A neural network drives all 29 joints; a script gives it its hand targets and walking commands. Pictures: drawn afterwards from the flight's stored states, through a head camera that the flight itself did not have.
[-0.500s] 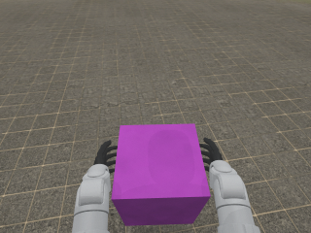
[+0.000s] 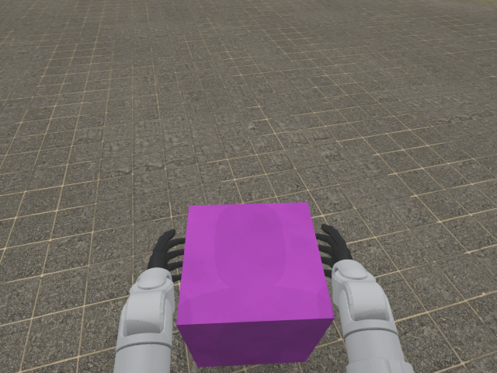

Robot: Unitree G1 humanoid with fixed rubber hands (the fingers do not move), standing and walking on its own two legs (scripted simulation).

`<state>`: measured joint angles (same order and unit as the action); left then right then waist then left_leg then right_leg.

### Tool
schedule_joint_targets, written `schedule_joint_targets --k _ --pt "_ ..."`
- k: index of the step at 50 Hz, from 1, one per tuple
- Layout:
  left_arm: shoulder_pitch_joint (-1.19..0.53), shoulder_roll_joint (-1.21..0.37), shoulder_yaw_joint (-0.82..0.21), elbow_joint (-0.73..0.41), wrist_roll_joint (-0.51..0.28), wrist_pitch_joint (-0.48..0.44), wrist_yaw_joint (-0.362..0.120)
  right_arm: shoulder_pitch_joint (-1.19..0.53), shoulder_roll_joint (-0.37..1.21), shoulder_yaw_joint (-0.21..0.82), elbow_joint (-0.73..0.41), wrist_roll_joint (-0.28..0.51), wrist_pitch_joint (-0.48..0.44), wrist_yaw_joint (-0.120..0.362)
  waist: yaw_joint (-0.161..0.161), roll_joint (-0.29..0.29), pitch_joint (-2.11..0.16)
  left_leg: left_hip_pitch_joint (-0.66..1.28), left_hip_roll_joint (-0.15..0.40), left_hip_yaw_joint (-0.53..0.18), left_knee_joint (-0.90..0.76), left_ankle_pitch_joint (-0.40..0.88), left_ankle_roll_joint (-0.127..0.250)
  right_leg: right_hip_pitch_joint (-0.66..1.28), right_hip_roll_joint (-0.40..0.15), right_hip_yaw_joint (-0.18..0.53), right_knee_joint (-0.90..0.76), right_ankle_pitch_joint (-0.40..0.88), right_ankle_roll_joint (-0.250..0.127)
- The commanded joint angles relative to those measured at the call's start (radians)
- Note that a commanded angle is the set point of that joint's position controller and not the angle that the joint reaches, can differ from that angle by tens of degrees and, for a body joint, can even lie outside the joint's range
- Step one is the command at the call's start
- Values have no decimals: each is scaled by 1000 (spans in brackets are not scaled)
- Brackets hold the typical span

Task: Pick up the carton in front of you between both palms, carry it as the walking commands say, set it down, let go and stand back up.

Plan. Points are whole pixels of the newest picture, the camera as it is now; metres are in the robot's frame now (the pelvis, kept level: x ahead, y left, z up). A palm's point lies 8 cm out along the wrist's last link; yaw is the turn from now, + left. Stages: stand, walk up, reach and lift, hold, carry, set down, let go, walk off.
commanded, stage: set down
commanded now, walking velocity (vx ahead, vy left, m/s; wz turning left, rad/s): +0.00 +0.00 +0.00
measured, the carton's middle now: (250, 288) +0.30 +0.00 -0.05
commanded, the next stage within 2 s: none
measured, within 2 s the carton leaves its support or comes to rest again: neither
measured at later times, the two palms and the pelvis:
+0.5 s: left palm (173, 288) +0.33 +0.16 -0.11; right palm (316, 283) +0.33 -0.14 -0.10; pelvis -0.04 +0.04 -0.05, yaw -3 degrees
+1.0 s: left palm (189, 298) +0.38 +0.15 -0.27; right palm (305, 294) +0.38 -0.15 -0.26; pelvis -0.06 +0.02 -0.19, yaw -6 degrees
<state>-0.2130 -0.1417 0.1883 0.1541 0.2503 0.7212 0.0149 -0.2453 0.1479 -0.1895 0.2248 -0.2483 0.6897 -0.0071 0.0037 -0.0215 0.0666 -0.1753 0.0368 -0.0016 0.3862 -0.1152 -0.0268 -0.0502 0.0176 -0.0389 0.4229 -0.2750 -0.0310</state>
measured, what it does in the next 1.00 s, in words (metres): lowers itself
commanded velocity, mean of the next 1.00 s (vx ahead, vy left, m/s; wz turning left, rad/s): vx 0.00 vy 0.00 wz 0.00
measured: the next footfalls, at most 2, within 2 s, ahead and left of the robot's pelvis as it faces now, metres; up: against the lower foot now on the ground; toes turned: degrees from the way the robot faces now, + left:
none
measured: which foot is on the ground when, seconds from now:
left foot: down 0.00-1.00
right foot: down 0.00-1.00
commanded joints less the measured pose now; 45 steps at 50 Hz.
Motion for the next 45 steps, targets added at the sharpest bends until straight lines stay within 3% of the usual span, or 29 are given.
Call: schedule_joint_targets --k 1,4,8,13,17,20,24,28,30,33,38,42,45 --pt "-504 -879 -561 -67 -239 -57 -220 -519 894 536 -72 234 -54 207 20 -9 -309 289 -154 -46 27 166 40 -101 26 159 -103 311 26" --pt "-539 -892 -459 34 -172 -67 -204 -628 868 501 11 217 -72 242 64 -6 -222 302 -145 -41 29 63 45 -216 26 148 -109 99 10" --pt "-675 -920 -314 214 -100 -107 -210 -772 849 354 210 135 -144 283 69 12 -154 293 -127 -43 54 -100 34 -364 35 127 -82 -137 -27" --pt "-786 -868 -130 372 -1 -192 -190 -818 747 63 433 -33 -250 275 14 32 -154 192 -107 -57 108 -135 25 -482 67 114 31 -126 -36" --pt "-757 -745 -32 403 61 -298 -159 -770 608 -66 466 -127 -339 244 -5 25 -195 37 -115 -60 197 -40 18 -588 84 108 135 -54 -25" --pt "-759 -737 -59 414 50 -404 -142 -772 582 -41 467 -116 -430 243 -17 25 -314 -35 -123 -72 282 45 17 -686 101 96 229 0 -15" --pt "-830 -820 -199 416 -3 -533 -116 -840 655 108 468 -25 -545 263 -29 27 -588 -44 -133 -95 437 213 15 -864 122 77 375 65 -7" --pt "-923 -883 -368 309 -68 -597 -85 -919 715 296 373 96 -602 267 -8 35 -1000 12 -133 -107 613 419 11 -1039 140 66 516 137 12" --pt "-940 -874 -420 256 -98 -596 -75 -950 721 363 323 147 -600 256 6 31 -1156 -20 -141 -94 680 454 12 -1090 149 63 572 160 23" --pt "-952 -865 -444 239 -111 -567 -83 -970 746 402 310 172 -570 244 22 15 -1205 -197 -160 -56 737 333 11 -1131 158 62 628 129 31" --pt "-1013 -874 -378 326 -95 -489 -140 -1013 832 339 403 139 -483 252 28 -11 -1044 -540 -175 -1 789 20 13 -1248 156 56 674 -60 38" --pt "-1063 -874 -300 401 -72 -443 -186 -1061 861 265 476 112 -436 257 31 -14 -1000 -716 -179 21 853 -47 15 -1325 153 55 717 -108 43" --pt "-1116 -874 -282 426 -75 -434 -206 -1089 858 233 512 102 -425 246 17 0 -1030 -845 -183 37 911 -38 8 -1333 153 58 767 -67 46"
